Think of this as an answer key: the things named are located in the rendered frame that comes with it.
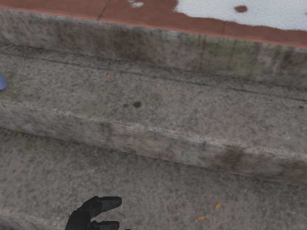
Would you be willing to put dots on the robot left hand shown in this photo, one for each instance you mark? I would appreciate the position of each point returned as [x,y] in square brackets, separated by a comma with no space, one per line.
[81,219]

